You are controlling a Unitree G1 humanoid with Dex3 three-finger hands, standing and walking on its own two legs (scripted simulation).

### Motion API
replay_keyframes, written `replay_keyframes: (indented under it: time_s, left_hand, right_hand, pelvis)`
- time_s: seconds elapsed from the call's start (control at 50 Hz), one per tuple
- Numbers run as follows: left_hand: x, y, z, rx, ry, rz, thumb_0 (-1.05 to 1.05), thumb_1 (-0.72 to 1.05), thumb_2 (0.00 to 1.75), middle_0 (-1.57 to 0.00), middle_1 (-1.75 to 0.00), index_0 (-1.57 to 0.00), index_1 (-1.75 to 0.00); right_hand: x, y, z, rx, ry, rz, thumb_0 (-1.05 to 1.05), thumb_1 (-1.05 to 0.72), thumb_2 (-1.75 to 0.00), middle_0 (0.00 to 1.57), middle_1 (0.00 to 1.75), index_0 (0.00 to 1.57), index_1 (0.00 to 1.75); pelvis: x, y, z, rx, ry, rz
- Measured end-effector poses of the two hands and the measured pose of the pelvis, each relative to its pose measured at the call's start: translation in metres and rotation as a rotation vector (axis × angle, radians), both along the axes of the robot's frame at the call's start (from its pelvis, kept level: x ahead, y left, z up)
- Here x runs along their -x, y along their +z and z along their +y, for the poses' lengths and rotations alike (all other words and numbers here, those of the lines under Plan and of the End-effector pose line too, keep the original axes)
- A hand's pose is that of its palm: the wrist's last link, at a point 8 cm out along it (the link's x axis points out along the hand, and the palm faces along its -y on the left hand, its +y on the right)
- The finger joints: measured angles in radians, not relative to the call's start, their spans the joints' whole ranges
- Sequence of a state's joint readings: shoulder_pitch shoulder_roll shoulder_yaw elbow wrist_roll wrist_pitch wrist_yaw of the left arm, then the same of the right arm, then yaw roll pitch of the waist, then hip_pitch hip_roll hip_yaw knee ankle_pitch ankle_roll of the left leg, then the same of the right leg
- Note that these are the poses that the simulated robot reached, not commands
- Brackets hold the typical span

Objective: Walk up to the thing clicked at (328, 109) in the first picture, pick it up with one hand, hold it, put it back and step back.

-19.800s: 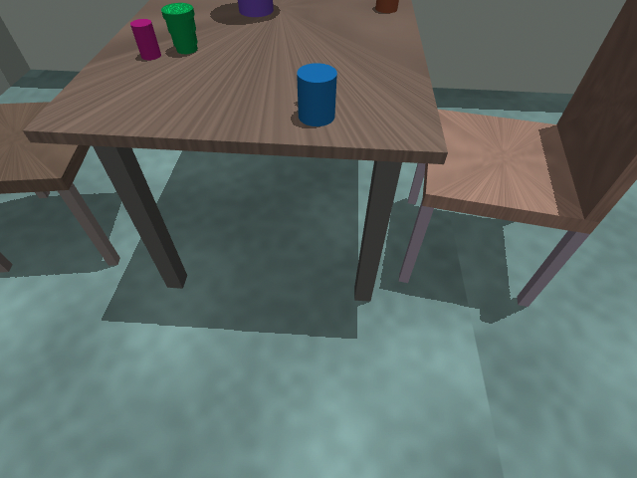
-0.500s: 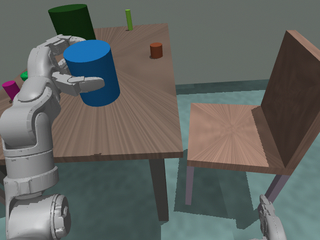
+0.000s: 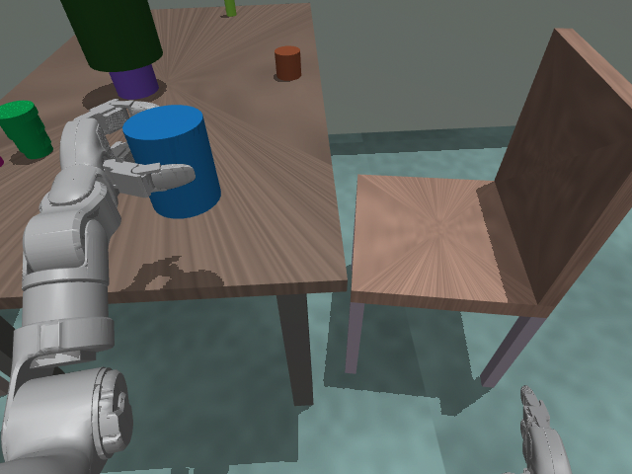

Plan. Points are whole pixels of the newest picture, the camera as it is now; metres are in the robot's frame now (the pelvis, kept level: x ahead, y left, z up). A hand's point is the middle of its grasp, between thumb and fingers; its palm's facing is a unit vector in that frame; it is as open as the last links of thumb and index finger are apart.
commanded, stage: crouch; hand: left
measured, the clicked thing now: (169, 157) +0.42 +0.17 +0.22
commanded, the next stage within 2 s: lower in 0.88 s
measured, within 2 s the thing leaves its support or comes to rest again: rests again in 1.90 s
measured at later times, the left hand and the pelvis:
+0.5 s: hand (154, 163) +0.47 +0.21 +0.18, palm faces +0.24 -0.97 +0.01, open 11.5 cm; pelvis +0.02 +0.01 +0.00, yaw -1 degrees
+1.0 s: hand (156, 169) +0.49 +0.22 +0.16, palm faces +0.24 -0.97 +0.00, open 11.5 cm; pelvis +0.04 +0.01 +0.00, yaw -1 degrees
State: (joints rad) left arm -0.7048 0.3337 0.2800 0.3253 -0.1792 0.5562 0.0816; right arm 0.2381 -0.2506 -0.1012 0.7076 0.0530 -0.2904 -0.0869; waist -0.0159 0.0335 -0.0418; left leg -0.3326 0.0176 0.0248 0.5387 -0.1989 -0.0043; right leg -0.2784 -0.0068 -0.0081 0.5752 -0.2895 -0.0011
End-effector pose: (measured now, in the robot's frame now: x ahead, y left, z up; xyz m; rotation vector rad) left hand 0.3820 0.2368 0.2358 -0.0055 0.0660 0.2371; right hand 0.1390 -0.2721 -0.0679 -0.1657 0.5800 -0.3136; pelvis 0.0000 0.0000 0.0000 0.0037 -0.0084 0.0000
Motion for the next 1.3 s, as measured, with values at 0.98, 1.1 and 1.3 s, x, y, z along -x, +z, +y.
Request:
replay_keyframes:
  time_s: [0.98, 1.1, 1.3]
  left_hand:
    - [-0.074, -0.078, 0.034, -0.004, 0.008, -0.034, 0.01, -0.61, 0.64, -0.41, -0.95, -0.78, -1.13]
    - [-0.076, -0.088, 0.037, 0.011, 0.018, -0.007, 0.01, -0.61, 0.63, -0.41, -0.96, -0.79, -1.13]
    - [-0.082, -0.120, 0.037, 0.008, 0.010, -0.005, 0.01, -0.61, 0.62, -0.42, -0.96, -0.79, -1.13]
  right_hand:
    - [-0.036, -0.006, 0.021, -0.005, 0.038, 0.126, -0.01, 0.50, -0.06, 0.06, 0.05, 0.06, 0.06]
    - [-0.030, -0.012, 0.020, -0.019, 0.027, 0.156, -0.01, 0.50, -0.06, 0.06, 0.05, 0.05, 0.06]
    - [-0.023, -0.016, 0.016, 0.003, 0.026, 0.188, -0.01, 0.48, -0.07, 0.06, 0.05, 0.06, 0.06]
  pelvis:
    - [-0.037, 0.001, 0.008, 0.019, -0.011, 0.124]
    - [-0.035, -0.001, 0.008, 0.019, -0.010, 0.137]
    - [-0.029, -0.008, 0.007, 0.021, -0.014, 0.185]
